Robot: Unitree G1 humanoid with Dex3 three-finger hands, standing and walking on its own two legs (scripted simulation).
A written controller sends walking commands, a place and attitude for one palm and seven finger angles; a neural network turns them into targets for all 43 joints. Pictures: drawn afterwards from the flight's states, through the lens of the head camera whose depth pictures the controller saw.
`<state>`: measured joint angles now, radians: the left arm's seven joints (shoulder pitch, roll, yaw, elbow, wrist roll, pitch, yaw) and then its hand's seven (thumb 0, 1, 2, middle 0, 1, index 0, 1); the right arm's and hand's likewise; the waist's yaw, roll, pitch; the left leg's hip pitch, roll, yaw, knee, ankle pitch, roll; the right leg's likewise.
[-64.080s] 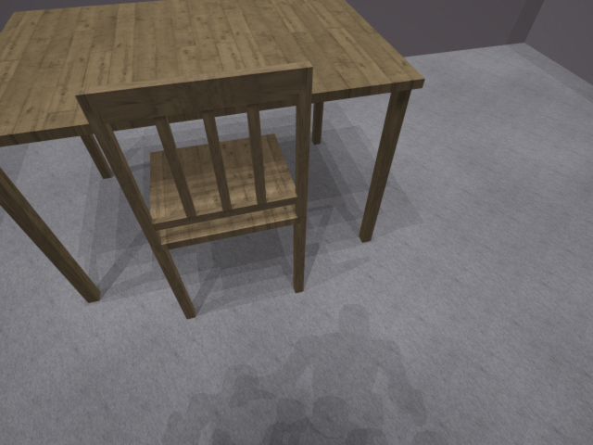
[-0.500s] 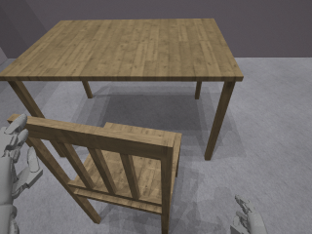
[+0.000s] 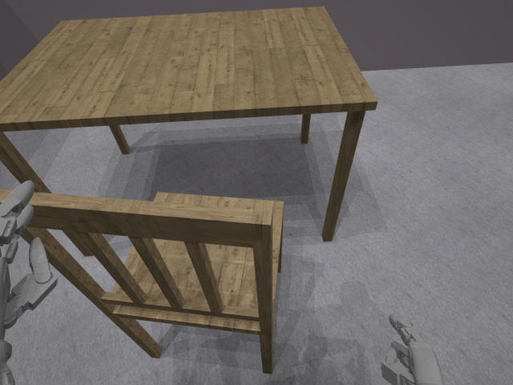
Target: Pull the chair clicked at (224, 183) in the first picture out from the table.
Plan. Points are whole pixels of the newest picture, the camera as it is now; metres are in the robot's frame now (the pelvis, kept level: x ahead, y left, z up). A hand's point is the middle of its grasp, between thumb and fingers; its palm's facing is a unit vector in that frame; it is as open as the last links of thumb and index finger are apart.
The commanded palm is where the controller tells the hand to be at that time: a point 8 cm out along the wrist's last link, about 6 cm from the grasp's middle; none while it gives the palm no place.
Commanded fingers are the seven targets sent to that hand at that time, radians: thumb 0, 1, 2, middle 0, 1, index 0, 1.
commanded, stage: step back with the hand held close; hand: left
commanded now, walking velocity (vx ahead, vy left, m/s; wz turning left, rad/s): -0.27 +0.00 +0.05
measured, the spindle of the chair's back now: (161, 273) +0.33 +0.23 -0.09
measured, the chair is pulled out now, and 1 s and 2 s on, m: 0.33 0.33 0.33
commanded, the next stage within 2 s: stop stepping back and stand still in 1.58 s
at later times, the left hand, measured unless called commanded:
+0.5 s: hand out of the picture +0.13 +0.27 +0.16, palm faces +0.47 -0.74 -0.48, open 7.4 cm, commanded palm +0.07 +0.30 +0.18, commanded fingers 0.00 0.90 0.90 -0.20 -0.30 -0.20 -0.30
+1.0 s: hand out of the picture +0.11 +0.25 +0.17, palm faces +0.50 -0.73 -0.47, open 7.4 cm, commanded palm +0.04 +0.30 +0.18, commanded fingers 0.00 0.90 0.90 -0.20 -0.30 -0.20 -0.30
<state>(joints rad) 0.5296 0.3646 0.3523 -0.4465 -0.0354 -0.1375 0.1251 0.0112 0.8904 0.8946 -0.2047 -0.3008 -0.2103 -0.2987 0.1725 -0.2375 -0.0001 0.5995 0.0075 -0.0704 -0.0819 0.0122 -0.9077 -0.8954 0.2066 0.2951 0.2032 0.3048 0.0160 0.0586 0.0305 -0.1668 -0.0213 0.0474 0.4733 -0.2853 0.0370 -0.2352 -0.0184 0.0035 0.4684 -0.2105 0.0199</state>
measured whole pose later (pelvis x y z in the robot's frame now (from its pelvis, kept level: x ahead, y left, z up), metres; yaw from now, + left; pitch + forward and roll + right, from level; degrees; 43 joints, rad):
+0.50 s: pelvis -0.06 +0.00 -0.01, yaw +1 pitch -1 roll -1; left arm 0.53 0.40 0.40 -0.47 -0.01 -0.17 0.18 0.01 0.89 0.89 -0.21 -0.30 -0.21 -0.30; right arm 0.23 -0.23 0.00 0.58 0.02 -0.08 -0.11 0.01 -0.91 -0.90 0.21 0.30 0.20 0.30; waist 0.01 0.03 0.01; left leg -0.34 -0.02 0.03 0.61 -0.25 0.05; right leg -0.37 -0.02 -0.01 0.54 -0.16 0.02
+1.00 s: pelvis -0.09 -0.01 -0.03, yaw +2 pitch +0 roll +0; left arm 0.50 0.40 0.46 -0.56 -0.01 -0.24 0.17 0.01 0.89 0.89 -0.21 -0.30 -0.21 -0.30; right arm 0.22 -0.21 -0.01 0.61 0.00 -0.12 -0.08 0.01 -0.91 -0.90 0.21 0.30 0.20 0.30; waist 0.00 -0.01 0.04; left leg -0.47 -0.01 0.05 0.76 -0.39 0.04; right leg -0.49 -0.03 -0.02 0.66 -0.18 0.00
